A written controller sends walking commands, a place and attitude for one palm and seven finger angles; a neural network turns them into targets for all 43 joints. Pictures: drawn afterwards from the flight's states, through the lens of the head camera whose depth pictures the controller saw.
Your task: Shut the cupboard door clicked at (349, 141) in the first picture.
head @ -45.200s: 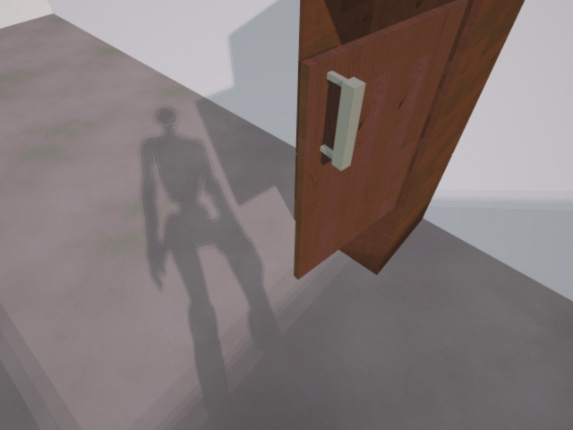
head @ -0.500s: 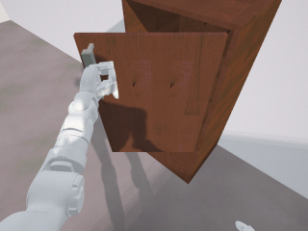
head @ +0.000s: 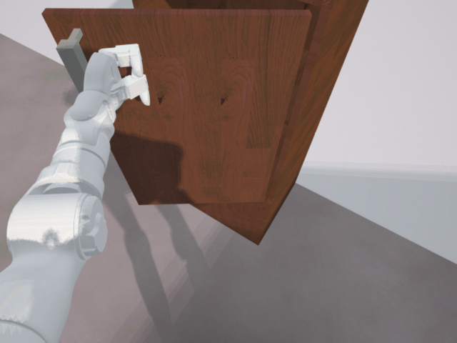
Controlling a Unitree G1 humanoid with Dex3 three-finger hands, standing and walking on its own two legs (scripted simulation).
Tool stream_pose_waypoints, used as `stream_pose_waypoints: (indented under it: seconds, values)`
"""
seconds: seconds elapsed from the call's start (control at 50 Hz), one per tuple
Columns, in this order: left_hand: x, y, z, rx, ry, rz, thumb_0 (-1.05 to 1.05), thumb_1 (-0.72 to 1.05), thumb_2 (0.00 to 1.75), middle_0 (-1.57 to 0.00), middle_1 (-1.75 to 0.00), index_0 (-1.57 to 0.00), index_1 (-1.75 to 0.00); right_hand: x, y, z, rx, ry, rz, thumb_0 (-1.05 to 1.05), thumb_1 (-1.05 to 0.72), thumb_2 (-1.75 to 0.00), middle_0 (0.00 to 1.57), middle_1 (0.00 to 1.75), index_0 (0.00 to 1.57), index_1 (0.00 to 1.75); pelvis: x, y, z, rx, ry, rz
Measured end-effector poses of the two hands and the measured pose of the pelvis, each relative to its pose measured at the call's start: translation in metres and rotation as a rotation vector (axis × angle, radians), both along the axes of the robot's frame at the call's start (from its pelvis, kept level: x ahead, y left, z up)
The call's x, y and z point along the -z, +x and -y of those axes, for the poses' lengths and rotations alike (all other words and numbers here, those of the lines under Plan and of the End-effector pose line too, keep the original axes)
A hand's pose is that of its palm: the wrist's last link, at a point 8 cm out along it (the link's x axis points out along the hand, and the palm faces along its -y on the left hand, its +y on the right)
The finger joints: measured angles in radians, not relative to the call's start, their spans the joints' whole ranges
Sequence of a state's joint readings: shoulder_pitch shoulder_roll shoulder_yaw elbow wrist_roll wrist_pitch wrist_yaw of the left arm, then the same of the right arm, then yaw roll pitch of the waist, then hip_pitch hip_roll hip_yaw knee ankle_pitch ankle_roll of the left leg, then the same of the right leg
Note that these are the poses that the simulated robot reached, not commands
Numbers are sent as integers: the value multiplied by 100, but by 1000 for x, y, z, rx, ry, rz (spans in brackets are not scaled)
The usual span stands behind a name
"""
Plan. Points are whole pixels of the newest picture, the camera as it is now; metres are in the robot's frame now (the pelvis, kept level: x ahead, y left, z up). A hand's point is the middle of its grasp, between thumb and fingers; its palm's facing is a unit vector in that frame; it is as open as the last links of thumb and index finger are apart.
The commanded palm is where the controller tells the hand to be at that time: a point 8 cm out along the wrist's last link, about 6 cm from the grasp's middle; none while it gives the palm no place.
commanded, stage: push the door shut along its arc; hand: left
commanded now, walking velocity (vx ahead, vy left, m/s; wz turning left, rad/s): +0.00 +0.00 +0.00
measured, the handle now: (90, 80) +0.54 +0.18 +0.16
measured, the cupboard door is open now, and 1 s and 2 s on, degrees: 35 19 19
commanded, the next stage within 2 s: pull the fist back off the door in 0.54 s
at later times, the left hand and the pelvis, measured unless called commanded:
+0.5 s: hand (164, 68) +0.54 +0.06 +0.18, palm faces -0.28 -0.96 -0.01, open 3.3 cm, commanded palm +0.56 +0.10 +0.17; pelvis +0.01 +0.00 -0.01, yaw +1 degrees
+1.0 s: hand (182, 68) +0.55 +0.03 +0.17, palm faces +0.19 -0.98 -0.04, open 3.1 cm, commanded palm +0.51 +0.08 +0.17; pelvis +0.02 -0.01 -0.01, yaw +0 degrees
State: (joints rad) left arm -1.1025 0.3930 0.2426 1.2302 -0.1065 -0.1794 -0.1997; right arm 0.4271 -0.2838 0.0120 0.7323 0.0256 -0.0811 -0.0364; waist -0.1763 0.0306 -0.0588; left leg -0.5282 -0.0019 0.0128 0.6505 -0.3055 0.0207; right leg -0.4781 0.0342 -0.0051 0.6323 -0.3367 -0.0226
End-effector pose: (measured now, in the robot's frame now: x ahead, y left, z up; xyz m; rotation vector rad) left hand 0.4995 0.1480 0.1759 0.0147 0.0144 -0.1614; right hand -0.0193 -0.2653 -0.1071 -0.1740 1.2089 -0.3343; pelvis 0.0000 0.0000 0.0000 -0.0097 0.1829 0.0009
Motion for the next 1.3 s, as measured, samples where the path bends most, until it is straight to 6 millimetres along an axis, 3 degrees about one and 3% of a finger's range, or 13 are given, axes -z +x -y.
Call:
stream_pose_waypoints:
  seconds: [0.16, 0.32, 0.52, 0.66, 0.74, 0.8, 0.88, 0.96, 1.08, 1.2, 1.3]
  values:
    - [1, 15, 2, 36, -8, -4, -1, 91, 92, -130, -150, -129, -150, -2, -13, 2, 18, -9, -63, 1, -91, -90, 20, 30, 20, 30, 1, 5, 0, -4, -5, -31]
    - [-1, 26, 9, 74, 10, -9, 1, 94, 94, -130, -150, -129, -150, 0, -2, 0, -2, -11, -60, 1, -91, -90, 20, 30, 20, 30, 4, 7, -1, -16, -11, -60]
    - [-4, 38, 36, 123, -2, -27, 2, 97, 97, -130, -150, -129, -150, 7, 7, -4, -24, -1, -60, 0, -91, -90, 21, 30, 20, 30, 8, 7, -3, -26, -11, -87]
    - [-5, 54, 42, 129, 5, -16, 2, 97, 97, -130, -150, -129, -150, 7, -9, -3, 1, -8, -101, 0, -91, -90, 21, 30, 20, 30, 12, 5, -1, -22, -10, -119]
    - [-2, 58, 44, -83, -130, -41, 3, 91, 94, -130, -150, -129, -150, 7, -24, -6, -11, 25, -156, 0, -91, -90, 20, 30, 20, 30, 13, 7, 0, -17, -15, -142]
    - [2, 53, 46, -254, -148, -39, 3, 90, 92, -130, -150, -129, -150, 8, -29, -12, -34, 72, -181, 0, -91, -90, 20, 30, 20, 30, 13, 10, 2, -10, -13, -151]
    - [4, 40, 51, -394, -24, 33, 2, 90, 91, -130, -150, -129, -150, 14, -28, -19, -51, 131, -177, 0, -91, -90, 20, 30, 20, 30, 13, 14, 5, -6, -12, -149]
    - [4, 27, 65, -376, 36, 53, 2, 90, 90, -130, -150, -129, -150, 20, -18, -22, -33, 161, -149, 1, -91, -90, 20, 30, 20, 30, 10, 16, 9, -1, -7, -112]
    - [0, 14, 79, -336, -39, -39, 2, 90, 90, -130, -150, -129, -150, 17, 9, -13, -23, 138, -63, 1, -91, -90, 20, 30, 20, 30, 3, 16, 15, 6, 1, -56]
    - [-11, 0, 66, -392, -4, 49, 2, 89, 90, -130, -150, -129, -150, 15, 34, 2, -63, 114, 26, 0, -91, -90, 20, 30, 20, 30, 2, 13, 20, 8, 9, -33]
    - [4, -20, 56, -370, 27, 22, 1, 90, 90, -130, -150, -129, -150, 12, 48, 12, -91, 105, 43, 0, -91, -90, 20, 30, 20, 30, 0, 10, 24, -3, 12, -5]
